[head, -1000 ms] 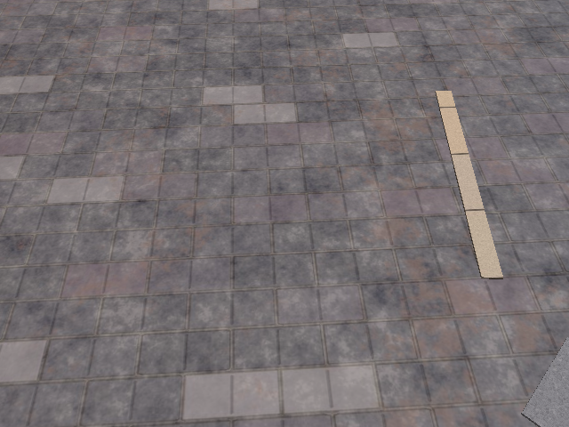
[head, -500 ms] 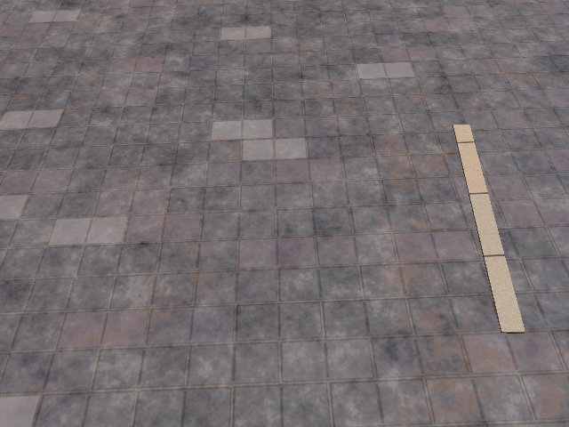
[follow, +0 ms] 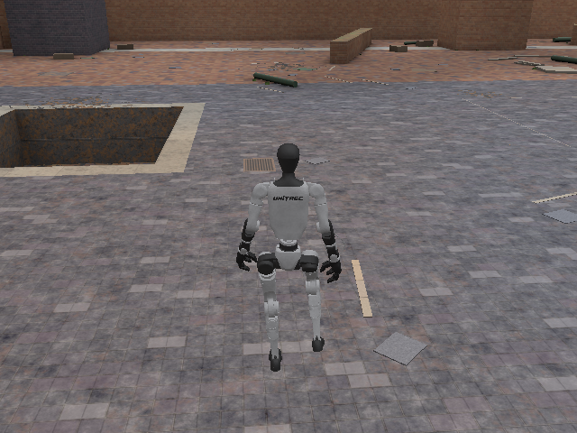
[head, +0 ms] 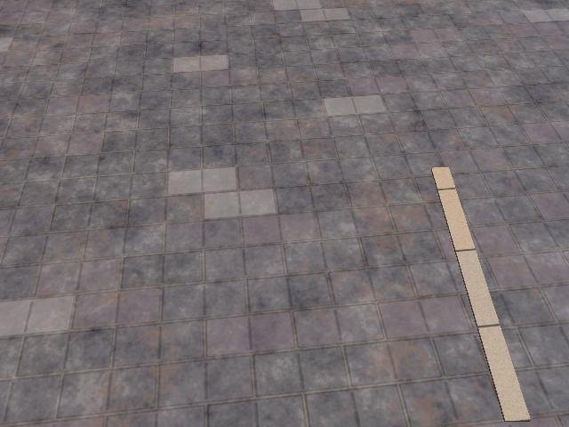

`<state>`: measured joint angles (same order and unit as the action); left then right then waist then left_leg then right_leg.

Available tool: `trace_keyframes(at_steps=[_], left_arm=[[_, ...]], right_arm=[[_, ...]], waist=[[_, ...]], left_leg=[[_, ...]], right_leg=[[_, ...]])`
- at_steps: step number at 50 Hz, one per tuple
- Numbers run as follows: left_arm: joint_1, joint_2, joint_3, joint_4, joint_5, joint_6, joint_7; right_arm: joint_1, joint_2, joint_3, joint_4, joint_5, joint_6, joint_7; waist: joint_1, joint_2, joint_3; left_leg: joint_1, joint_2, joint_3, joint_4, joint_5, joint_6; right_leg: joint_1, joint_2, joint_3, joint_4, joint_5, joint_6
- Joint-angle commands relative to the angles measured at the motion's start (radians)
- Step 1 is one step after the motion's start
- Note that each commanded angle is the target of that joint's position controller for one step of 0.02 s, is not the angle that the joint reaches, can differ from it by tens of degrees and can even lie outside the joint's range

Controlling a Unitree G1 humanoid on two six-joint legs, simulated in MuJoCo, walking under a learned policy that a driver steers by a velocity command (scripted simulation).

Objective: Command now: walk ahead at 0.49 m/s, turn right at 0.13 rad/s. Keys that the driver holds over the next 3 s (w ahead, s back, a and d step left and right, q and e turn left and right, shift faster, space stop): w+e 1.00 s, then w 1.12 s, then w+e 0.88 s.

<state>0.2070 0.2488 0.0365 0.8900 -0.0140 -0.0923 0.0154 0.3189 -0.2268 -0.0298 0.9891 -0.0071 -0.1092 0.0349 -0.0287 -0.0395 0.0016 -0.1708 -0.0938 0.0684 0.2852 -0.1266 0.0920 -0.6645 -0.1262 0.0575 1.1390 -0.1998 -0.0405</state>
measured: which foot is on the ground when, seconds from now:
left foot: down 0.00-0.34, up 0.36-0.80, down 0.82-1.00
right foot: up 0.00-0.30, down 0.32-0.84, up 0.86-1.00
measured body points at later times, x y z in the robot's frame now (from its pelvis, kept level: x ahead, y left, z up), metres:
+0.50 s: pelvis +0.28 -0.10 +0.00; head +0.31 -0.12 +0.44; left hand +0.43 +0.13 -0.12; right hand +0.34 -0.39 -0.13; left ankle +0.29 +0.07 -0.65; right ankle +0.30 -0.17 -0.74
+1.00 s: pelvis +0.56 -0.13 +0.00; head +0.59 -0.14 +0.45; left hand +0.80 +0.05 -0.12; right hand +0.53 -0.43 -0.11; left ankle +0.63 -0.06 -0.74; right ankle +0.47 -0.24 -0.65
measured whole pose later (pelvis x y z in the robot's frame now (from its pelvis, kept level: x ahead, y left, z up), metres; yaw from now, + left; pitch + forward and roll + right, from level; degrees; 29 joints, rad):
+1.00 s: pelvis +0.56 -0.13 +0.00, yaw -31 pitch +2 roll +1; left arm 0.29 0.30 0.07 0.71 -0.03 -0.03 0.00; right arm 0.22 -0.26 -0.06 0.79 -0.01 -0.11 0.01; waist -0.01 -0.05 0.01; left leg -0.26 -0.03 0.07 0.41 -0.18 0.03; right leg -0.55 -0.03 0.07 1.19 -0.33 -0.03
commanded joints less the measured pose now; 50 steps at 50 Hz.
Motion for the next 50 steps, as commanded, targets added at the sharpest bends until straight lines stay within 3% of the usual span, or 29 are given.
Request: trace_keyframes(at_steps=[1, 6, 9, 12, 14, 15, 16, 17, 18, 19, 20, 21, 22, 23, 26, 29, 32, 35, 37, 39, 40, 41, 42, 43, 44, 45, 46, 47, 50], left_arm=[[0.054, 0.043, 0.013, -0.033, 0.007, 0.008, 0.005], [-0.123, 0.025, 0.005, -0.088, -0.005, 0.000, -0.018], [-0.203, 0.024, 0.001, -0.131, -0.011, 0.002, -0.038], [-0.239, 0.031, 0.002, -0.175, -0.010, 0.000, -0.062], [-0.186, 0.060, 0.015, -0.186, -0.008, 0.000, -0.073], [-0.072, 0.090, 0.035, -0.164, -0.008, 0.000, -0.074], [0.110, 0.156, 0.072, -0.115, -0.012, 0.001, -0.068], [0.264, 0.292, 0.112, -0.099, -0.003, 0.009, -0.051], [0.257, 0.290, 0.103, -0.113, -0.010, 0.006, -0.050], [0.255, 0.214, 0.081, -0.113, 0.000, 0.004, -0.048], [0.192, 0.169, 0.070, -0.127, 0.003, 0.004, -0.043], [0.108, 0.142, 0.060, -0.152, 0.006, 0.005, -0.046], [0.051, 0.113, 0.051, -0.175, 0.011, 0.004, -0.046], [0.024, 0.104, 0.047, -0.188, 0.016, 0.005, -0.046], [0.049, 0.145, 0.058, -0.188, 0.003, -0.001, -0.033], [0.107, 0.164, 0.066, -0.177, -0.004, 0.005, -0.012], [0.148, 0.169, 0.068, -0.169, -0.008, 0.012, -0.005], [0.184, 0.168, 0.070, -0.156, -0.014, 0.017, -0.003], [0.180, 0.167, 0.072, -0.158, -0.013, 0.025, 0.005], [0.158, 0.168, 0.074, -0.168, -0.008, 0.036, 0.009], [0.140, 0.148, 0.067, -0.179, -0.006, 0.040, 0.008], [0.116, 0.103, 0.048, -0.201, 0.004, 0.037, 0.002], [0.214, 0.038, 0.029, -0.223, 0.000, 0.028, 0.000], [0.290, 0.068, 0.024, -0.233, -0.024, 0.019, 0.000], [0.229, 0.164, 0.046, -0.214, -0.032, 0.023, 0.000], [0.139, 0.183, 0.052, -0.229, -0.020, 0.032, -0.001], [0.093, 0.166, 0.053, -0.242, -0.009, 0.036, -0.003], [0.081, 0.149, 0.057, -0.248, -0.004, 0.040, -0.006], [0.094, 0.091, 0.048, -0.263, -0.014, 0.057, -0.014]], right_arm=[[-0.051, -0.136, -0.023, -0.055, -0.003, -0.021, -0.020], [0.031, -0.164, -0.026, -0.028, 0.007, -0.011, -0.036], [0.074, -0.169, -0.029, -0.006, 0.011, 0.003, -0.038], [0.074, -0.180, -0.035, -0.003, 0.015, 0.022, -0.041], [0.033, -0.208, -0.042, -0.022, 0.016, 0.036, -0.045], [0.008, -0.212, -0.043, -0.034, 0.014, 0.046, -0.049], [0.008, -0.192, -0.034, -0.052, 0.006, 0.051, -0.055], [0.057, -0.129, -0.009, -0.098, -0.009, 0.032, -0.052], [0.080, -0.066, 0.016, -0.112, -0.011, -0.013, -0.036], [-0.015, -0.165, -0.011, -0.139, 0.025, -0.051, -0.020], [-0.089, -0.177, -0.013, -0.169, 0.045, -0.066, -0.017], [-0.113, -0.169, -0.014, -0.171, 0.029, -0.066, -0.024], [-0.105, -0.175, -0.026, -0.169, 0.013, -0.053, -0.032], [-0.092, -0.165, -0.029, -0.175, 0.008, -0.035, -0.032], [-0.108, -0.132, -0.030, -0.203, -0.009, -0.004, -0.039], [-0.241, -0.111, -0.025, -0.251, -0.011, -0.003, -0.044], [-0.342, -0.096, -0.019, -0.285, 0.002, -0.010, -0.036], [-0.396, -0.123, -0.025, -0.318, 0.011, -0.020, -0.026], [-0.392, -0.149, -0.035, -0.327, 0.012, -0.030, -0.018], [-0.331, -0.170, -0.046, -0.316, 0.013, -0.041, -0.016], [-0.240, -0.188, -0.059, -0.293, 0.007, -0.045, -0.021], [-0.099, -0.229, -0.073, -0.275, -0.007, -0.049, -0.028], [0.047, -0.312, -0.095, -0.264, -0.022, -0.040, -0.037], [0.072, -0.290, -0.094, -0.241, 0.001, -0.029, -0.028], [0.013, -0.194, -0.071, -0.267, 0.011, -0.023, -0.031], [-0.036, -0.156, -0.059, -0.277, 0.009, -0.013, -0.034], [-0.083, -0.141, -0.051, -0.275, 0.003, -0.007, -0.032], [-0.110, -0.123, -0.045, -0.270, -0.002, -0.007, -0.031], [-0.110, -0.140, -0.054, -0.246, 0.000, -0.020, -0.026]], waist=[[0.050, 0.078, 0.048], [-0.021, 0.075, 0.055], [-0.051, 0.072, 0.084], [-0.048, 0.080, 0.090], [-0.001, 0.111, 0.040], [0.065, 0.113, -0.031], [0.139, 0.084, -0.129], [0.159, -0.102, -0.264], [0.114, -0.229, -0.386], [0.146, -0.157, -0.332], [0.128, -0.096, -0.213], [0.082, 0.024, -0.134], [0.041, 0.036, -0.106], [0.014, 0.023, -0.086], [-0.004, 0.013, -0.047], [0.036, -0.005, -0.014], [0.078, -0.043, -0.003], [0.094, -0.054, 0.003], [0.081, -0.062, 0.001], [0.046, -0.088, -0.017], [-0.001, -0.084, -0.063], [-0.068, -0.038, -0.185], [-0.063, 0.181, -0.339], [-0.033, 0.404, -0.381], [-0.051, 0.243, -0.237], [-0.052, 0.138, -0.131], [-0.028, 0.095, -0.054], [-0.003, 0.110, -0.016], [0.021, 0.137, 0.004]], left_leg=[[-0.094, 0.289, -0.180, -0.203, 0.086, 0.164], [0.045, 0.295, -0.084, -0.195, 0.112, 0.111], [0.175, 0.336, -0.056, -0.165, 0.113, 0.100], [0.279, 0.373, -0.031, -0.090, 0.193, 0.076], [0.283, 0.368, 0.013, 0.041, 0.497, 0.049], [0.253, 0.343, 0.053, 0.200, 0.675, 0.026], [0.139, 0.293, 0.093, 0.438, 0.696, -0.009], [-0.247, 0.191, 0.118, 0.847, 0.347, -0.073], [-0.545, 0.018, -0.054, 1.101, -0.398, -0.097], [-0.654, 0.091, -0.180, 1.155, -0.365, -0.060], [-0.676, 0.136, -0.160, 1.115, -0.285, -0.039], [-0.626, 0.179, -0.150, 1.023, -0.215, -0.041], [-0.544, 0.211, -0.152, 0.938, -0.177, -0.048], [-0.487, 0.221, -0.154, 0.896, -0.164, -0.058], [-0.466, 0.202, -0.125, 0.761, -0.087, -0.110], [-0.471, 0.166, -0.116, 0.514, 0.091, -0.136], [-0.405, 0.120, -0.108, 0.314, 0.225, -0.130], [-0.380, 0.106, -0.134, 0.234, 0.222, -0.116], [-0.359, 0.105, -0.153, 0.194, 0.163, -0.099], [-0.269, 0.095, -0.138, 0.169, 0.078, -0.073], [-0.133, 0.092, -0.121, 0.132, 0.078, -0.049], [0.113, 0.203, -0.208, 0.162, 0.070, 0.006], [0.496, 0.429, -0.541, 0.156, 0.002, 0.132], [0.585, 0.549, -0.879, 0.055, -0.217, 0.213], [0.458, 0.514, -0.777, 0.026, -0.330, 0.169], [0.313, 0.469, -0.606, 0.015, -0.280, 0.122], [0.175, 0.419, -0.494, -0.020, -0.174, 0.104], [0.094, 0.380, -0.410, -0.049, -0.102, 0.090], [0.012, 0.345, -0.248, -0.115, 0.046, 0.100]], right_leg=[[-0.026, -0.046, 0.009, -0.120, 0.164, 0.023], [-0.030, -0.001, -0.027, -0.407, 0.325, 0.011], [-0.080, 0.016, -0.031, -0.483, 0.277, -0.004], [-0.096, 0.033, -0.058, -0.521, 0.146, -0.037], [0.038, 0.087, -0.123, -0.535, 0.044, -0.071], [0.204, 0.137, -0.162, -0.561, 0.055, -0.094], [0.463, 0.169, -0.138, -0.586, 0.092, -0.130], [0.859, -0.077, 0.276, -0.609, 0.059, -0.265], [1.072, -0.240, 0.763, -0.813, -0.026, -0.391], [1.048, -0.208, 0.688, -0.836, -0.033, -0.332], [0.917, -0.167, 0.522, -0.829, 0.044, -0.288], [0.747, -0.125, 0.401, -0.846, 0.150, -0.261], [0.629, -0.092, 0.328, -0.869, 0.228, -0.242], [0.551, -0.065, 0.302, -0.896, 0.256, -0.241], [0.448, -0.027, 0.222, -0.931, 0.357, -0.255], [0.429, 0.015, 0.178, -0.930, 0.319, -0.222], [0.424, 0.035, 0.183, -0.913, 0.209, -0.182], [0.485, 0.003, 0.257, -0.866, 0.159, -0.170], [0.543, -0.023, 0.316, -0.811, 0.147, -0.161], [0.565, -0.024, 0.353, -0.744, 0.200, -0.146], [0.549, 0.021, 0.339, -0.659, 0.265, -0.123], [0.451, 0.078, 0.283, -0.444, 0.232, -0.090], [0.140, 0.216, 0.151, -0.103, -0.074, -0.016], [-0.092, 0.206, 0.129, 0.104, -0.404, 0.001], [-0.158, 0.140, 0.149, 0.192, -0.326, 0.009], [-0.148, 0.099, 0.106, 0.192, -0.237, 0.012], [-0.110, 0.069, 0.088, 0.145, -0.176, 0.015], [-0.075, 0.039, 0.086, 0.098, -0.137, 0.012], [-0.034, 0.013, 0.051, 0.053, -0.075, 0.018]])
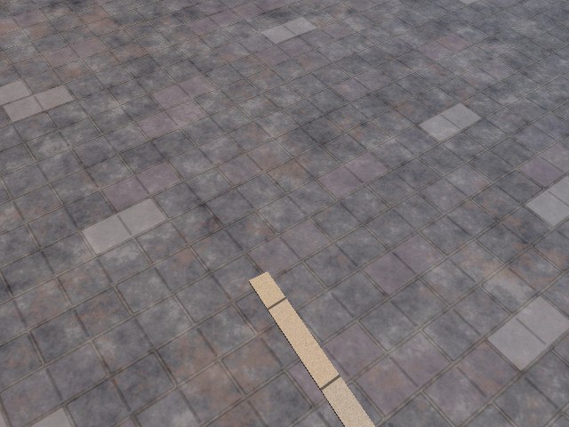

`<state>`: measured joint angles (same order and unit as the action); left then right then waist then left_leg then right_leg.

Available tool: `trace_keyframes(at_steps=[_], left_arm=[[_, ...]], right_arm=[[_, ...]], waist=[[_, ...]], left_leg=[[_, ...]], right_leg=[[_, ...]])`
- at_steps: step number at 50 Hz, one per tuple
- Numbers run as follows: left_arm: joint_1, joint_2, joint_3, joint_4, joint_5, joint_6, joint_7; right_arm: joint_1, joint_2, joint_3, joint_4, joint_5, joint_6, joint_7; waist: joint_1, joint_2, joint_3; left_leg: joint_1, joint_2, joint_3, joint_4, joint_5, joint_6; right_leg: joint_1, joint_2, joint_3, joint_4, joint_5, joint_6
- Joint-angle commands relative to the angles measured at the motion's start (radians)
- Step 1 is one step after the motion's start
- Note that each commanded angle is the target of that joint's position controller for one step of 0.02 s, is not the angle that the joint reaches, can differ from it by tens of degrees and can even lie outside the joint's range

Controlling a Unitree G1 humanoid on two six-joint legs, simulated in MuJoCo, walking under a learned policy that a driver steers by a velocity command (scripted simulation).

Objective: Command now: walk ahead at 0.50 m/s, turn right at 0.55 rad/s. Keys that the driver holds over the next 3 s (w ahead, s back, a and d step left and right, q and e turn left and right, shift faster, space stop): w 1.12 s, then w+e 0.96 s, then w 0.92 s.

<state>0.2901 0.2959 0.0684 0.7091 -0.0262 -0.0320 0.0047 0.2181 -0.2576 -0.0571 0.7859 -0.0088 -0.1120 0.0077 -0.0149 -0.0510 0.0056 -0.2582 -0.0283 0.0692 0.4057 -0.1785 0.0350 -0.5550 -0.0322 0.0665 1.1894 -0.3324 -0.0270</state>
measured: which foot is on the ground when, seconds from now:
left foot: down 0.00-0.36, up 0.38-0.84, down 0.86-1.00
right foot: up 0.00-0.32, down 0.34-0.88, up 0.90-1.00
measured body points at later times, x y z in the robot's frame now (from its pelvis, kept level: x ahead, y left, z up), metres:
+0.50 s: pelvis +0.26 -0.07 +0.00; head +0.28 -0.09 +0.45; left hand +0.42 +0.18 -0.10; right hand +0.31 -0.36 -0.13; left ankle +0.22 +0.09 -0.65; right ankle +0.29 -0.16 -0.74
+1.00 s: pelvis +0.53 -0.03 -0.01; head +0.56 -0.02 +0.44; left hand +0.63 +0.24 -0.14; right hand +0.63 -0.31 -0.11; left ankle +0.60 +0.05 -0.74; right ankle +0.41 -0.17 -0.65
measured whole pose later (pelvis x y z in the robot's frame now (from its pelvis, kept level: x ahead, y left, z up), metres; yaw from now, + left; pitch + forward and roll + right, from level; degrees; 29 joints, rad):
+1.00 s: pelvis +0.53 -0.03 -0.01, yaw -6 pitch +2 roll -1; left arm 0.30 0.28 0.06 0.83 -0.02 -0.08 0.00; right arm 0.19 -0.27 -0.05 0.82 0.00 -0.09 0.04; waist 0.00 -0.03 0.02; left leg -0.37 -0.02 0.05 0.50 -0.17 0.06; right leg -0.40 -0.03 0.04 1.16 -0.38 -0.04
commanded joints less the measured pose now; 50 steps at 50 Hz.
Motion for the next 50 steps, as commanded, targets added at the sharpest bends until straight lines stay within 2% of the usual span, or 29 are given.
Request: trace_keyframes(at_steps=[1, 4, 8, 12, 14, 15, 16, 17, 18, 19, 20, 21, 22, 23, 25, 27, 30, 33, 38, 41, 42, 43, 44, 45, 46, 47, 48, 49, 50], left_arm=[[-0.005, 0.037, 0.014, -0.092, 0.003, -0.002, -0.001], [-0.052, 0.019, 0.006, -0.105, 0.009, -0.009, -0.002], [-0.195, -0.005, -0.011, -0.137, 0.013, -0.030, -0.027], [-0.306, 0.001, -0.015, -0.186, 0.002, -0.039, -0.047], [-0.300, 0.023, -0.007, -0.196, 0.004, -0.041, -0.052], [-0.245, 0.046, 0.005, -0.184, 0.009, -0.043, -0.051], [-0.114, 0.079, 0.026, -0.144, 0.015, -0.043, -0.047], [0.048, 0.138, 0.054, -0.098, 0.020, -0.038, -0.034], [0.183, 0.257, 0.078, -0.083, 0.040, -0.034, -0.019], [0.201, 0.227, 0.066, -0.074, 0.025, -0.034, -0.021], [0.146, 0.164, 0.044, -0.074, 0.026, -0.038, -0.026], [0.077, 0.126, 0.031, -0.077, 0.021, -0.039, -0.027], [0.012, 0.092, 0.020, -0.078, 0.020, -0.042, -0.032], [-0.032, 0.063, 0.012, -0.081, 0.023, -0.047, -0.036], [-0.056, 0.065, 0.016, -0.069, 0.026, -0.062, -0.037], [-0.044, 0.084, 0.022, -0.046, 0.028, -0.074, -0.033], [-0.001, 0.096, 0.025, -0.010, 0.025, -0.072, -0.018], [0.032, 0.120, 0.030, 0.017, 0.020, -0.065, -0.008], [0.094, 0.145, 0.040, 0.077, 0.004, -0.051, -0.002], [0.077, 0.159, 0.046, 0.094, 0.002, -0.037, 0.004], [0.057, 0.159, 0.044, 0.095, 0.003, -0.031, 0.006], [0.063, 0.129, 0.032, 0.094, 0.010, -0.026, 0.008], [0.093, 0.073, 0.007, 0.071, 0.036, -0.025, 0.012], [0.221, -0.030, -0.019, 0.067, 0.021, -0.047, 0.002], [0.150, 0.084, 0.002, 0.081, 0.003, -0.066, -0.003], [0.051, 0.123, 0.013, 0.054, -0.015, -0.075, -0.007], [0.001, 0.110, 0.010, 0.045, -0.007, -0.076, 0.000], [-0.025, 0.103, 0.014, 0.041, 0.009, -0.072, 0.004], [-0.004, 0.091, 0.016, 0.045, 0.012, -0.062, 0.004]], right_arm=[[0.004, -0.122, -0.031, -0.031, 0.002, -0.021, 0.003], [0.037, -0.143, -0.037, 0.001, 0.003, -0.020, 0.006], [0.071, -0.166, -0.034, 0.030, 0.022, -0.002, 0.003], [0.150, -0.197, -0.037, 0.073, 0.036, 0.022, 0.004], [0.152, -0.212, -0.040, 0.086, 0.043, 0.035, 0.002], [0.139, -0.224, -0.041, 0.089, 0.046, 0.041, -0.001], [0.126, -0.221, -0.038, 0.092, 0.048, 0.046, -0.005], [0.127, -0.192, -0.025, 0.083, 0.038, 0.043, -0.010], [0.185, -0.090, 0.012, 0.038, 0.008, 0.024, -0.002], [0.203, -0.086, 0.019, 0.053, 0.018, -0.002, 0.007], [0.121, -0.171, -0.009, 0.031, 0.051, -0.013, 0.013], [0.052, -0.164, -0.006, 0.011, 0.057, -0.014, 0.013], [0.030, -0.149, -0.006, 0.013, 0.041, -0.008, 0.008], [0.042, -0.146, -0.013, 0.020, 0.027, 0.005, 0.005], [0.086, -0.104, -0.008, 0.035, 0.023, 0.031, 0.005], [0.060, -0.093, -0.008, 0.024, 0.018, 0.044, -0.001], [-0.045, -0.079, -0.003, -0.007, 0.010, 0.042, 0.000], [-0.145, -0.062, 0.007, -0.030, 0.016, 0.032, 0.012], [-0.252, -0.081, 0.008, -0.078, 0.024, 0.022, 0.036], [-0.203, -0.111, -0.003, -0.075, 0.023, 0.014, 0.043], [-0.121, -0.132, -0.017, -0.052, 0.020, 0.012, 0.040], [0.036, -0.179, -0.042, -0.004, 0.017, 0.012, 0.031], [0.204, -0.263, -0.061, 0.023, 0.009, 0.016, 0.021], [0.228, -0.311, -0.068, 0.038, 0.005, 0.017, 0.031], [0.202, -0.210, -0.042, 0.023, 0.023, 0.014, 0.033], [0.135, -0.172, -0.031, 0.011, 0.023, 0.012, 0.030], [0.065, -0.158, -0.025, -0.003, 0.015, 0.013, 0.029], [0.022, -0.130, -0.018, -0.008, 0.007, 0.013, 0.031], [0.005, -0.112, -0.011, -0.009, -0.004, 0.010, 0.030]], waist=[[0.006, 0.132, 0.001], [0.001, 0.107, -0.002], [-0.044, 0.105, 0.031], [-0.076, 0.123, 0.066], [-0.050, 0.147, 0.058], [-0.007, 0.161, 0.021], [0.070, 0.151, -0.058], [0.139, 0.125, -0.168], [0.140, -0.098, -0.329], [0.128, -0.181, -0.449], [0.130, -0.101, -0.306], [0.104, -0.068, -0.187], [0.066, -0.014, -0.109], [0.030, -0.026, -0.074], [-0.011, -0.036, -0.057], [-0.021, -0.020, -0.027], [0.006, -0.006, 0.011], [0.043, -0.009, 0.037], [0.075, -0.016, 0.068], [0.035, -0.035, 0.037], [-0.015, -0.033, -0.012], [-0.078, -0.007, -0.115], [-0.119, 0.152, -0.270], [-0.041, 0.425, -0.363], [-0.084, 0.278, -0.309], [-0.079, 0.209, -0.183], [-0.048, 0.118, -0.117], [-0.025, 0.106, -0.064], [0.005, 0.136, -0.061]], left_leg=[[0.100, 0.281, -0.224, -0.244, 0.149, 0.169], [0.143, 0.277, -0.148, -0.250, 0.272, 0.180], [0.164, 0.246, -0.057, -0.249, 0.267, 0.151], [0.263, 0.295, -0.072, -0.219, 0.270, 0.143], [0.312, 0.317, -0.071, -0.164, 0.388, 0.129], [0.319, 0.309, -0.052, -0.091, 0.544, 0.115], [0.290, 0.273, -0.007, 0.061, 0.686, 0.092], [0.142, 0.229, 0.028, 0.273, 0.614, 0.054], [-0.253, 0.106, 0.048, 0.681, 0.142, -0.009], [-0.430, 0.016, -0.110, 0.885, -0.394, -0.021], [-0.528, 0.080, -0.152, 0.947, -0.351, -0.009], [-0.533, 0.124, -0.126, 0.909, -0.265, -0.001], [-0.494, 0.155, -0.115, 0.841, -0.197, -0.007], [-0.430, 0.181, -0.123, 0.784, -0.147, -0.013], [-0.351, 0.185, -0.117, 0.745, -0.087, -0.030], [-0.379, 0.185, -0.119, 0.681, -0.021, -0.047], [-0.436, 0.182, -0.120, 0.498, 0.131, -0.058], [-0.401, 0.150, -0.097, 0.309, 0.259, -0.052], [-0.395, 0.121, -0.095, 0.164, 0.217, -0.017], [-0.301, 0.092, -0.068, 0.119, 0.111, 0.024], [-0.177, 0.057, -0.033, 0.094, 0.099, 0.045], [0.045, 0.047, -0.026, 0.105, 0.117, 0.073], [0.334, 0.250, -0.271, 0.115, 0.154, 0.138], [0.608, 0.412, -0.761, -0.049, -0.100, 0.291], [0.574, 0.394, -0.778, -0.111, -0.239, 0.257], [0.455, 0.367, -0.628, -0.118, -0.213, 0.213], [0.320, 0.333, -0.524, -0.132, -0.113, 0.191], [0.212, 0.299, -0.446, -0.159, -0.018, 0.186], [0.151, 0.276, -0.395, -0.184, 0.042, 0.181]], right_leg=[[-0.156, -0.082, 0.049, -0.027, 0.085, 0.008], [-0.183, -0.071, 0.057, -0.175, 0.195, 0.014], [-0.121, -0.060, -0.032, -0.441, 0.355, 0.007], [-0.108, -0.038, -0.078, -0.570, 0.277, -0.014], [-0.057, -0.013, -0.097, -0.618, 0.192, -0.044], [0.042, 0.016, -0.118, -0.653, 0.178, -0.065], [0.236, 0.053, -0.146, -0.708, 0.232, -0.094], [0.516, 0.010, -0.087, -0.679, 0.280, -0.129], [0.924, -0.275, 0.333, -0.671, 0.278, -0.267], [0.997, -0.393, 0.677, -0.838, 0.207, -0.357], [0.886, -0.350, 0.545, -0.855, 0.183, -0.303], [0.738, -0.298, 0.385, -0.867, 0.228, -0.263], [0.595, -0.248, 0.281, -0.900, 0.291, -0.238], [0.493, -0.209, 0.213, -0.938, 0.326, -0.220], [0.390, -0.190, 0.159, -1.005, 0.348, -0.229], [0.364, -0.186, 0.110, -1.040, 0.393, -0.238], [0.391, -0.171, 0.053, -1.059, 0.392, -0.222], [0.403, -0.157, 0.007, -1.065, 0.347, -0.194], [0.522, -0.216, 0.019, -1.012, 0.303, -0.173], [0.585, -0.235, 0.027, -0.926, 0.441, -0.143], [0.581, -0.204, -0.003, -0.823, 0.599, -0.122], [0.520, -0.144, -0.049, -0.623, 0.668, -0.092], [0.318, -0.069, -0.106, -0.276, 0.367, -0.048], [-0.064, 0.108, -0.035, 0.014, -0.237, 0.005], [-0.174, 0.052, 0.073, 0.120, -0.243, -0.007], [-0.227, 0.002, 0.049, 0.118, -0.146, -0.024], [-0.190, -0.050, 0.022, 0.071, -0.052, -0.025], [-0.153, -0.080, 0.015, 0.010, 0.007, -0.022], [-0.093, -0.103, 0.023, -0.019, 0.047, -0.020]])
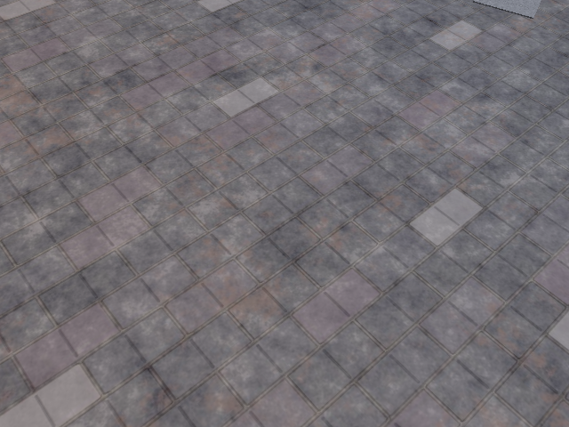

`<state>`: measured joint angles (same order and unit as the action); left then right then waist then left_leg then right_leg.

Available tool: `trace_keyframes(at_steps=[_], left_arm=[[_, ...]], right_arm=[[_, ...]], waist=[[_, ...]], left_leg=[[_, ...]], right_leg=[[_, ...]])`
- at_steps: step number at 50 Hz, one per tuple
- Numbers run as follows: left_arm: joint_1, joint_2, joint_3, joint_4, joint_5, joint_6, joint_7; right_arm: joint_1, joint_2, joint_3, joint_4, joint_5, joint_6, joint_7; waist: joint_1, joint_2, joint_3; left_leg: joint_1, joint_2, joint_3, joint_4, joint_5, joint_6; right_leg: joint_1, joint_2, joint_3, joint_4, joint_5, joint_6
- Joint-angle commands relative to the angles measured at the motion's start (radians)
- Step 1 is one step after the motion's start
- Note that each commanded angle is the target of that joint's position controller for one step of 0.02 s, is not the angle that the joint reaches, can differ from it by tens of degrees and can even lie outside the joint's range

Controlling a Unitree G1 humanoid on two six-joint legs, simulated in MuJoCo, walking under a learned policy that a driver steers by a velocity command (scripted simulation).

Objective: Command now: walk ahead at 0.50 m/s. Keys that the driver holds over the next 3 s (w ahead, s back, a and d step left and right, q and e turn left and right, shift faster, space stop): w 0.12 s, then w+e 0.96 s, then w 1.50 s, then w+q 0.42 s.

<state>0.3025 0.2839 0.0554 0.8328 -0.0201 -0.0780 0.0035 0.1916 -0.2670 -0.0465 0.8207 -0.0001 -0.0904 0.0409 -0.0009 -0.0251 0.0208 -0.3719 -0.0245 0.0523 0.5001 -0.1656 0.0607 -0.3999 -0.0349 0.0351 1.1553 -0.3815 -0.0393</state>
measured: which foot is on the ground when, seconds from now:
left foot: down 0.00-0.46, up 0.48-0.92, down 0.94-1.00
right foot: up 0.00-0.42, down 0.44-0.94, up 0.96-1.00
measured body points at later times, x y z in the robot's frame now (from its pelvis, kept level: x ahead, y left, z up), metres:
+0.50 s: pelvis +0.27 -0.06 -0.02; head +0.31 -0.07 +0.43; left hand +0.50 +0.17 -0.11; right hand +0.26 -0.34 -0.15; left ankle +0.09 +0.09 -0.67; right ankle +0.36 -0.15 -0.73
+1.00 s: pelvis +0.56 -0.09 -0.01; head +0.58 -0.10 +0.44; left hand +0.72 +0.16 -0.13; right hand +0.65 -0.41 -0.08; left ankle +0.69 -0.02 -0.73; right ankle +0.38 -0.15 -0.68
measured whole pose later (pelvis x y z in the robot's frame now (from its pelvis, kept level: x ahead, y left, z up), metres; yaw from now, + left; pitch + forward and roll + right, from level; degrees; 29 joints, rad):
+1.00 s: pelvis +0.56 -0.09 -0.01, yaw -26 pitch +2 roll +1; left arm 0.38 0.30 0.07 0.76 -0.03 -0.03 0.02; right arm 0.06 -0.26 -0.05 0.70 -0.01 -0.12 0.02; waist 0.06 -0.03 0.01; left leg -0.44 -0.04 -0.01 0.53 -0.14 0.02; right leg -0.24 0.09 0.19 0.93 -0.49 -0.04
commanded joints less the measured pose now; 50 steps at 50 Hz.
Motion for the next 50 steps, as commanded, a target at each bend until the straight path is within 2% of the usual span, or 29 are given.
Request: trace_keyframes(at_steps=[1, 3, 6, 11, 14, 17, 18, 20, 21, 22, 23, 24, 25, 26, 27, 28, 29, 32, 34, 36, 38, 41, 43, 45, 46, 47, 48, 49, 50], left_arm=[[0.003, 0.087, 0.028, -0.072, 0.005, -0.006, 0.005], [-0.003, 0.067, 0.026, -0.071, 0.009, 0.009, 0.008], [-0.097, 0.056, 0.023, -0.098, 0.018, 0.012, 0.010], [-0.218, 0.025, 0.009, -0.117, 0.004, 0.004, -0.013], [-0.293, 0.020, 0.004, -0.149, -0.003, 0.002, -0.029], [-0.337, 0.024, 0.003, -0.183, -0.005, 0.001, -0.051], [-0.334, 0.029, 0.005, -0.190, -0.004, 0.000, -0.058], [-0.269, 0.063, 0.022, -0.189, 0.003, 0.003, -0.064], [-0.164, 0.094, 0.041, -0.167, 0.004, 0.006, -0.063], [-0.004, 0.148, 0.072, -0.125, 0.002, 0.008, -0.053], [0.147, 0.241, 0.098, -0.102, 0.003, 0.018, -0.032], [0.105, 0.273, 0.095, -0.122, -0.007, 0.010, -0.035], [0.116, 0.190, 0.073, -0.123, -0.002, 0.009, -0.036], [0.078, 0.149, 0.062, -0.128, 0.006, 0.005, -0.032], [0.016, 0.136, 0.056, -0.139, 0.007, 0.002, -0.033], [-0.038, 0.103, 0.046, -0.154, 0.009, 0.002, -0.032], [-0.065, 0.096, 0.041, -0.167, 0.018, 0.003, -0.029], [-0.059, 0.125, 0.049, -0.170, 0.010, -0.001, -0.015], [-0.030, 0.150, 0.056, -0.162, 0.006, 0.001, -0.001], [-0.004, 0.152, 0.057, -0.154, 0.002, 0.007, 0.006], [0.028, 0.155, 0.058, -0.144, -0.001, 0.014, 0.010], [0.071, 0.150, 0.059, -0.125, -0.008, 0.022, 0.012], [0.077, 0.145, 0.058, -0.122, -0.007, 0.030, 0.017], [0.057, 0.147, 0.060, -0.128, -0.003, 0.038, 0.020], [0.039, 0.125, 0.053, -0.136, -0.001, 0.039, 0.019], [0.023, 0.075, 0.033, -0.155, 0.009, 0.035, 0.013], [0.144, 0.017, 0.015, -0.175, -0.011, 0.026, 0.014], [0.168, 0.073, 0.015, -0.177, -0.017, 0.020, 0.015], [0.094, 0.152, 0.037, -0.171, -0.019, 0.024, 0.014]], right_arm=[[0.032, -0.099, -0.022, -0.039, -0.012, -0.017, -0.003], [0.047, -0.117, -0.026, -0.024, -0.005, -0.025, -0.008], [0.089, -0.142, -0.033, 0.000, -0.002, -0.019, -0.025], [0.129, -0.153, -0.033, 0.028, -0.003, -0.011, -0.039], [0.167, -0.159, -0.037, 0.057, -0.002, -0.001, -0.041], [0.172, -0.164, -0.041, 0.072, 0.004, 0.017, -0.045], [0.160, -0.171, -0.044, 0.071, 0.007, 0.023, -0.048], [0.126, -0.200, -0.053, 0.058, 0.011, 0.034, -0.059], [0.110, -0.208, -0.056, 0.051, 0.011, 0.044, -0.066], [0.102, -0.199, -0.051, 0.039, 0.010, 0.050, -0.074], [0.123, -0.151, -0.030, 0.008, -0.018, 0.039, -0.076], [0.195, -0.038, 0.008, -0.025, -0.019, 0.003, -0.055], [0.110, -0.139, -0.013, -0.032, 0.011, -0.039, -0.035], [0.024, -0.159, -0.017, -0.063, 0.040, -0.058, -0.027], [-0.003, -0.143, -0.015, -0.068, 0.028, -0.065, -0.031], [-0.015, -0.154, -0.025, -0.065, 0.003, -0.058, -0.038], [0.001, -0.150, -0.029, -0.069, -0.004, -0.045, -0.038], [0.008, -0.117, -0.028, -0.083, -0.016, -0.014, -0.044], [-0.069, -0.100, -0.023, -0.113, -0.019, -0.008, -0.048], [-0.144, -0.080, -0.017, -0.134, -0.017, -0.011, -0.045], [-0.208, -0.069, -0.012, -0.155, -0.009, -0.017, -0.038], [-0.264, -0.091, -0.018, -0.186, 0.004, -0.027, -0.028], [-0.261, -0.116, -0.028, -0.192, 0.006, -0.036, -0.020], [-0.198, -0.137, -0.039, -0.181, 0.008, -0.047, -0.018], [-0.107, -0.156, -0.052, -0.158, 0.002, -0.052, -0.024], [0.032, -0.199, -0.067, -0.143, -0.015, -0.056, -0.031], [0.171, -0.285, -0.091, -0.119, -0.031, -0.044, -0.038], [0.185, -0.231, -0.080, -0.108, -0.003, -0.034, -0.031], [0.133, -0.156, -0.060, -0.125, 0.004, -0.028, -0.033]], waist=[[0.003, 0.120, -0.076], [0.012, 0.105, -0.055], [-0.007, 0.077, -0.019], [-0.059, 0.086, 0.016], [-0.089, 0.076, 0.050], [-0.091, 0.077, 0.067], [-0.080, 0.084, 0.062], [-0.031, 0.119, -0.001], [0.030, 0.124, -0.065], [0.108, 0.093, -0.150], [0.145, -0.070, -0.266], [0.049, -0.273, -0.370], [0.109, -0.149, -0.364], [0.108, -0.093, -0.237], [0.062, 0.026, -0.146], [0.031, 0.044, -0.106], [0.000, 0.016, -0.086], [-0.023, -0.004, -0.056], [-0.001, -0.010, -0.028], [0.029, -0.025, -0.019], [0.058, -0.042, -0.017], [0.077, -0.056, -0.015], [0.066, -0.067, -0.021], [0.026, -0.100, -0.035], [-0.022, -0.097, -0.079], [-0.088, -0.044, -0.200], [-0.077, 0.212, -0.364], [-0.070, 0.328, -0.366], [-0.087, 0.201, -0.220]], left_leg=[[0.236, 0.259, -0.345, -0.304, 0.067, 0.162], [0.208, 0.251, -0.282, -0.341, 0.143, 0.177], [0.242, 0.247, -0.222, -0.368, 0.226, 0.176], [0.289, 0.220, -0.074, -0.392, 0.215, 0.123], [0.377, 0.256, -0.032, -0.382, 0.228, 0.119], [0.476, 0.294, -0.001, -0.332, 0.312, 0.103], [0.498, 0.301, 0.012, -0.298, 0.397, 0.093], [0.518, 0.296, 0.051, -0.163, 0.742, 0.068], [0.501, 0.278, 0.079, -0.016, 0.880, 0.048], [0.394, 0.235, 0.107, 0.202, 0.847, 0.014], [0.121, 0.173, 0.121, 0.539, 0.448, -0.025], [-0.292, -0.054, -0.014, 0.867, -0.373, -0.078], [-0.402, 0.015, -0.173, 0.919, -0.358, -0.050], [-0.433, 0.056, -0.155, 0.885, -0.282, -0.029], [-0.394, 0.100, -0.147, 0.785, -0.211, -0.028], [-0.334, 0.129, -0.142, 0.695, -0.175, -0.038], [-0.279, 0.140, -0.145, 0.662, -0.155, -0.049], [-0.246, 0.136, -0.119, 0.534, -0.104, -0.099], [-0.261, 0.119, -0.107, 0.394, 0.015, -0.124], [-0.219, 0.088, -0.103, 0.233, 0.156, -0.129], [-0.163, 0.055, -0.097, 0.113, 0.250, -0.127], [-0.144, 0.034, -0.121, 0.031, 0.250, -0.113], [-0.129, 0.028, -0.139, -0.014, 0.183, -0.094], [-0.043, 0.022, -0.128, -0.043, 0.103, -0.063], [0.095, 0.026, -0.114, -0.083, 0.114, -0.034], [0.342, 0.146, -0.212, -0.049, 0.103, 0.026], [0.732, 0.379, -0.592, -0.076, -0.052, 0.182], [0.761, 0.464, -0.845, -0.165, -0.263, 0.218], [0.635, 0.426, -0.728, -0.191, -0.333, 0.174]], right_leg=[[-0.216, -0.105, 0.050, -0.009, 0.115, -0.002], [-0.227, -0.110, 0.038, -0.063, 0.152, 0.015], [-0.313, -0.115, 0.030, -0.204, 0.283, 0.043], [-0.288, -0.082, -0.008, -0.452, 0.496, 0.032], [-0.314, -0.060, -0.013, -0.528, 0.487, 0.015], [-0.338, -0.042, -0.028, -0.572, 0.402, -0.014], [-0.319, -0.031, -0.044, -0.580, 0.358, -0.028], [-0.188, 0.028, -0.107, -0.574, 0.260, -0.063], [-0.048, 0.069, -0.134, -0.590, 0.248, -0.086], [0.193, 0.093, -0.115, -0.637, 0.297, -0.123], [0.510, -0.104, 0.183, -0.632, 0.336, -0.197], [0.803, -0.312, 0.749, -0.796, 0.164, -0.395], [0.797, -0.290, 0.724, -0.848, 0.098, -0.350], [0.682, -0.251, 0.568, -0.850, 0.159, -0.307], [0.519, -0.208, 0.458, -0.866, 0.263, -0.277], [0.407, -0.174, 0.385, -0.885, 0.350, -0.259], [0.328, -0.153, 0.359, -0.910, 0.399, -0.260], [0.207, -0.123, 0.290, -0.951, 0.475, -0.272], [0.170, -0.095, 0.249, -0.958, 0.479, -0.253], [0.145, -0.052, 0.211, -0.943, 0.429, -0.214], [0.134, -0.039, 0.214, -0.928, 0.372, -0.187], [0.198, -0.069, 0.285, -0.872, 0.325, -0.175], [0.266, -0.093, 0.349, -0.811, 0.312, -0.166], [0.289, -0.099, 0.391, -0.744, 0.356, -0.149], [0.267, -0.058, 0.373, -0.663, 0.406, -0.124], [0.167, -0.005, 0.312, -0.443, 0.361, -0.089], [-0.173, 0.137, 0.164, -0.101, 0.052, -0.008], [-0.351, 0.099, 0.152, 0.081, -0.213, 0.008], [-0.407, 0.046, 0.163, 0.152, -0.135, 0.016]])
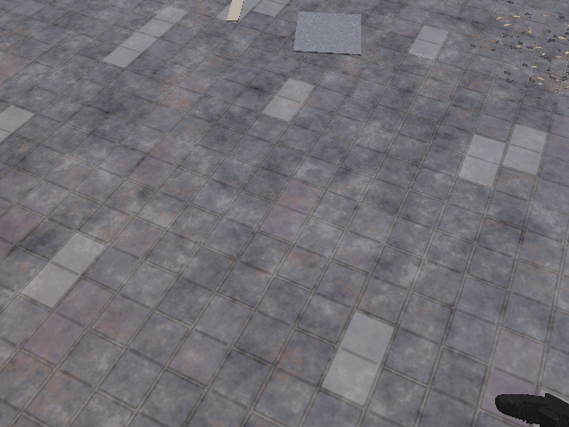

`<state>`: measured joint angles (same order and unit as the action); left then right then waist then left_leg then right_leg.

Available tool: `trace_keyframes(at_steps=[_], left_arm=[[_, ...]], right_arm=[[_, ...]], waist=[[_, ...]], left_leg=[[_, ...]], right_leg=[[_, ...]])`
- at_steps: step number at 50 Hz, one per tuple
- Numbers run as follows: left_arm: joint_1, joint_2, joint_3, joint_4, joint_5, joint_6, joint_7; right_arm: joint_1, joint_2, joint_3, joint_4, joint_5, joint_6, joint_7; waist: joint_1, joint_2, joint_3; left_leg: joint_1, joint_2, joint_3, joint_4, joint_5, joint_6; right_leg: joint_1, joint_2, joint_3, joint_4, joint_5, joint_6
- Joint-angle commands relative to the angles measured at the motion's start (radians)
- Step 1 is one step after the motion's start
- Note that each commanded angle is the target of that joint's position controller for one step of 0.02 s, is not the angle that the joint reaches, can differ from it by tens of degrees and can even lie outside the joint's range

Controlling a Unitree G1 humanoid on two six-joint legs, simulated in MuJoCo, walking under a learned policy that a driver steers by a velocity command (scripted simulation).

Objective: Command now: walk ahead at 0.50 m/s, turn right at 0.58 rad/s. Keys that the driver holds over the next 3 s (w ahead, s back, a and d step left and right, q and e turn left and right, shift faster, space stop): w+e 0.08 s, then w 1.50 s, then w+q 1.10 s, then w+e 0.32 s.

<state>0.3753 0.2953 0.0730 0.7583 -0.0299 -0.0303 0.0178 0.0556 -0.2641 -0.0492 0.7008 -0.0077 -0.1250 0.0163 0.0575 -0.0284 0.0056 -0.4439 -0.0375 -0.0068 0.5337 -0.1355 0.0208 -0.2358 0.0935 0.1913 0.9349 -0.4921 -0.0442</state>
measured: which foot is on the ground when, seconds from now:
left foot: down 0.00-0.46, up 0.48-0.94, down 0.96-1.00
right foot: up 0.00-0.42, down 0.44-0.98, up 1.00-1.00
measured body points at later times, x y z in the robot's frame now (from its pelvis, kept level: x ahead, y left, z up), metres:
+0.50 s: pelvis +0.25 -0.06 +0.00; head +0.29 -0.08 +0.45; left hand +0.51 +0.14 -0.07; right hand +0.21 -0.34 -0.14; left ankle +0.11 +0.11 -0.67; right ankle +0.32 -0.17 -0.73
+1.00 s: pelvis +0.53 -0.06 +0.00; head +0.56 -0.06 +0.44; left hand +0.58 +0.22 -0.14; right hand +0.69 -0.34 -0.09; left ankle +0.65 +0.02 -0.73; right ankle +0.33 -0.17 -0.70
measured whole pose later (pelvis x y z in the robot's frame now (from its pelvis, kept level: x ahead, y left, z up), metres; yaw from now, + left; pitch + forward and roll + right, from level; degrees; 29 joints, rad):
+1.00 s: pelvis +0.53 -0.06 +0.00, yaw -9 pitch +2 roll -1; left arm 0.37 0.30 0.07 0.88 -0.01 -0.05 0.01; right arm 0.05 -0.27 -0.04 0.76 0.00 -0.09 0.04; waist 0.05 0.00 0.03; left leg -0.50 0.01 0.04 0.58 -0.12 0.05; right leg -0.08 -0.01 0.00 0.69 -0.46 0.00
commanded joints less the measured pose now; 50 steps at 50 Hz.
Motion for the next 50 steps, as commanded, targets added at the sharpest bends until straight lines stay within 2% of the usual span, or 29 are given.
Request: trace_keyframes(at_steps=[1, 2, 3, 5, 7, 11, 14, 17, 19, 20, 21, 22, 23, 24, 25, 26, 27, 28, 30, 32, 35, 38, 43, 45, 46, 47, 48, 49, 50], left_arm=[[-0.050, 0.147, 0.023, -0.109, 0.000, -0.016, 0.000], [-0.091, 0.134, 0.025, -0.123, 0.010, -0.015, -0.003], [-0.096, 0.119, 0.028, -0.127, 0.011, -0.010, -0.007], [-0.080, 0.070, 0.020, -0.127, 0.002, 0.001, -0.014], [-0.105, 0.042, 0.011, -0.140, 0.009, 0.003, -0.013], [-0.194, 0.024, -0.004, -0.156, 0.018, -0.012, -0.026], [-0.304, 0.009, -0.017, -0.177, 0.016, -0.028, -0.044], [-0.378, 0.024, -0.016, -0.206, 0.008, -0.032, -0.055], [-0.379, 0.046, -0.008, -0.214, 0.010, -0.035, -0.059], [-0.330, 0.065, 0.002, -0.203, 0.015, -0.036, -0.058], [-0.210, 0.097, 0.022, -0.164, 0.021, -0.036, -0.054], [-0.050, 0.153, 0.049, -0.117, 0.024, -0.032, -0.044], [0.084, 0.268, 0.072, -0.102, 0.043, -0.026, -0.029], [0.099, 0.244, 0.062, -0.093, 0.024, -0.026, -0.032], [0.046, 0.181, 0.040, -0.095, 0.023, -0.030, -0.036], [-0.016, 0.143, 0.027, -0.099, 0.022, -0.033, -0.037], [-0.079, 0.110, 0.016, -0.099, 0.024, -0.036, -0.041], [-0.123, 0.081, 0.008, -0.103, 0.030, -0.042, -0.044], [-0.153, 0.079, 0.010, -0.096, 0.033, -0.055, -0.045], [-0.145, 0.098, 0.016, -0.075, 0.033, -0.068, -0.041], [-0.108, 0.112, 0.019, -0.041, 0.030, -0.068, -0.028], [-0.065, 0.136, 0.024, -0.009, 0.023, -0.062, -0.019], [0.004, 0.158, 0.033, 0.052, 0.008, -0.045, -0.014], [0.001, 0.168, 0.037, 0.067, 0.007, -0.034, -0.009], [-0.012, 0.174, 0.038, 0.069, 0.007, -0.029, -0.008], [-0.027, 0.169, 0.035, 0.070, 0.009, -0.022, -0.006], [-0.016, 0.133, 0.020, 0.064, 0.020, -0.018, -0.002], [0.099, 0.036, -0.012, 0.039, 0.027, -0.033, -0.009], [0.086, 0.032, -0.018, 0.055, 0.025, -0.054, -0.013]], right_arm=[[0.220, -0.133, -0.048, -0.014, 0.004, 0.017, -0.012], [0.179, -0.113, -0.040, -0.008, 0.000, 0.022, -0.012], [0.156, -0.095, -0.032, -0.003, -0.006, 0.021, -0.013], [0.154, -0.095, -0.034, 0.013, -0.003, 0.014, -0.009], [0.174, -0.120, -0.043, 0.036, 0.001, 0.004, -0.004], [0.190, -0.154, -0.050, 0.068, 0.012, 0.008, -0.001], [0.235, -0.179, -0.053, 0.093, 0.026, 0.022, -0.005], [0.293, -0.202, -0.056, 0.127, 0.037, 0.038, -0.004], [0.300, -0.217, -0.059, 0.143, 0.044, 0.051, -0.007], [0.289, -0.226, -0.060, 0.147, 0.047, 0.057, -0.010], [0.280, -0.219, -0.055, 0.151, 0.050, 0.062, -0.013], [0.286, -0.184, -0.040, 0.146, 0.037, 0.060, -0.017], [0.343, -0.088, -0.003, 0.101, 0.006, 0.045, -0.012], [0.353, -0.080, 0.004, 0.110, 0.014, 0.022, -0.007], [0.276, -0.168, -0.022, 0.092, 0.046, 0.010, -0.001], [0.210, -0.167, -0.021, 0.074, 0.054, 0.006, 0.000], [0.189, -0.155, -0.021, 0.075, 0.038, 0.009, -0.004], [0.199, -0.152, -0.027, 0.082, 0.025, 0.020, -0.006], [0.238, -0.112, -0.021, 0.098, 0.022, 0.044, -0.004], [0.209, -0.099, -0.019, 0.088, 0.015, 0.058, -0.009], [0.107, -0.082, -0.012, 0.059, 0.009, 0.057, -0.007], [0.003, -0.064, -0.001, 0.035, 0.015, 0.047, 0.007], [-0.098, -0.086, -0.001, -0.011, 0.022, 0.038, 0.031], [-0.075, -0.104, -0.006, -0.012, 0.021, 0.033, 0.036], [-0.029, -0.120, -0.014, -0.001, 0.020, 0.031, 0.036], [0.081, -0.147, -0.031, 0.031, 0.017, 0.031, 0.031], [0.245, -0.201, -0.055, 0.076, 0.013, 0.032, 0.021], [0.360, -0.304, -0.079, 0.091, -0.006, 0.036, 0.014], [0.396, -0.252, -0.065, 0.104, 0.015, 0.041, 0.018]], waist=[[-0.138, 0.124, -0.113], [-0.117, 0.100, -0.037], [-0.092, 0.121, -0.010], [-0.074, 0.144, 0.005], [-0.070, 0.120, 0.013], [-0.083, 0.092, 0.015], [-0.123, 0.091, 0.036], [-0.140, 0.106, 0.057], [-0.118, 0.124, 0.054], [-0.078, 0.131, 0.023], [-0.009, 0.119, -0.050], [0.060, 0.094, -0.157], [0.066, -0.123, -0.317], [0.056, -0.219, -0.418], [0.061, -0.136, -0.279], [0.038, -0.105, -0.170], [0.003, -0.054, -0.095], [-0.033, -0.064, -0.060], [-0.074, -0.071, -0.044], [-0.085, -0.047, -0.016], [-0.058, -0.027, 0.019], [-0.020, -0.026, 0.045], [0.006, -0.028, 0.072], [-0.016, -0.041, 0.056], [-0.045, -0.052, 0.027], [-0.105, -0.045, -0.040], [-0.167, -0.010, -0.161], [-0.147, 0.200, -0.326], [-0.165, 0.308, -0.398]], left_leg=[[0.578, 0.397, -0.524, -0.236, -0.286, 0.176], [0.456, 0.353, -0.419, -0.268, -0.183, 0.164], [0.383, 0.319, -0.338, -0.295, -0.113, 0.149], [0.305, 0.286, -0.237, -0.345, -0.038, 0.155], [0.294, 0.290, -0.181, -0.376, 0.043, 0.183], [0.335, 0.273, -0.065, -0.393, 0.172, 0.185], [0.338, 0.257, -0.005, -0.389, 0.171, 0.165], [0.410, 0.297, -0.014, -0.367, 0.179, 0.155], [0.461, 0.322, -0.015, -0.319, 0.270, 0.140], [0.468, 0.315, 0.003, -0.251, 0.408, 0.125], [0.441, 0.278, 0.050, -0.107, 0.552, 0.100], [0.317, 0.231, 0.092, 0.102, 0.503, 0.061], [-0.058, 0.115, 0.121, 0.504, 0.084, -0.006], [-0.244, 0.023, -0.018, 0.712, -0.443, -0.022], [-0.347, 0.086, -0.068, 0.783, -0.409, -0.008], [-0.359, 0.130, -0.045, 0.754, -0.324, 0.005], [-0.321, 0.161, -0.035, 0.689, -0.250, 0.000], [-0.258, 0.187, -0.044, 0.631, -0.196, -0.005], [-0.176, 0.194, -0.042, 0.591, -0.137, -0.021], [-0.198, 0.194, -0.041, 0.522, -0.068, -0.039], [-0.234, 0.186, -0.039, 0.331, 0.095, -0.050], [-0.190, 0.152, -0.012, 0.149, 0.224, -0.044], [-0.200, 0.126, -0.019, 0.016, 0.175, -0.003], [-0.155, 0.110, -0.006, -0.011, 0.100, 0.024], [-0.078, 0.085, 0.019, -0.024, 0.068, 0.040], [0.077, 0.049, 0.055, -0.045, 0.065, 0.064], [0.335, 0.089, 0.015, -0.012, 0.101, 0.100], [0.745, 0.346, -0.400, -0.029, -0.020, 0.250], [0.832, 0.421, -0.722, -0.208, -0.174, 0.304]], right_leg=[[-0.556, -0.119, -0.037, 0.376, 0.051, 0.027], [-0.533, -0.147, -0.050, 0.328, 0.105, 0.030], [-0.494, -0.177, -0.053, 0.289, 0.141, 0.028], [-0.439, -0.194, -0.079, 0.243, 0.171, 0.029], [-0.451, -0.196, -0.077, 0.167, 0.213, 0.035], [-0.447, -0.197, -0.105, -0.074, 0.393, 0.038], [-0.381, -0.182, -0.170, -0.241, 0.490, 0.036], [-0.367, -0.164, -0.189, -0.329, 0.443, 0.018], [-0.326, -0.144, -0.204, -0.377, 0.372, -0.011], [-0.235, -0.118, -0.226, -0.411, 0.360, -0.030], [-0.053, -0.086, -0.253, -0.457, 0.396, -0.057], [0.206, -0.118, -0.209, -0.434, 0.422, -0.090], [0.599, -0.396, 0.200, -0.428, 0.396, -0.227], [0.663, -0.504, 0.534, -0.592, 0.286, -0.316], [0.558, -0.467, 0.424, -0.613, 0.235, -0.270], [0.425, -0.419, 0.279, -0.626, 0.270, -0.234], [0.289, -0.373, 0.182, -0.658, 0.338, -0.213], [0.188, -0.339, 0.117, -0.694, 0.392, -0.198], [0.085, -0.320, 0.058, -0.757, 0.444, -0.207], [0.056, -0.316, 0.003, -0.791, 0.506, -0.217], [0.072, -0.295, -0.068, -0.810, 0.527, -0.199], [0.081, -0.280, -0.118, -0.815, 0.495, -0.172], [0.223, -0.344, -0.103, -0.754, 0.490, -0.150], [0.276, -0.361, -0.097, -0.703, 0.577, -0.131], [0.288, -0.352, -0.107, -0.644, 0.706, -0.117], [0.274, -0.311, -0.143, -0.510, 0.862, -0.095], [0.167, -0.255, -0.188, -0.287, 0.825, -0.061], [-0.224, -0.119, -0.237, 0.115, 0.479, 0.016], [-0.409, -0.031, -0.118, 0.302, -0.075, 0.032]])
Next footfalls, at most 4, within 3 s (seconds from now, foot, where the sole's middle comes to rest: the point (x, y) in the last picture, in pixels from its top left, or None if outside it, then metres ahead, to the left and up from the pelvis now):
0.44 right None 0.36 -0.18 -0.76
0.96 left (305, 339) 0.69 0.01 -0.76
1.50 right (410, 259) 0.95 -0.27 -0.76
2.04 left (335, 174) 1.27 -0.06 -0.76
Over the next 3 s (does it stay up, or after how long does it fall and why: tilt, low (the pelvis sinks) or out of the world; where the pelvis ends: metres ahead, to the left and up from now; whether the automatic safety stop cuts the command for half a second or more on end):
stays up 1.61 -0.04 0.01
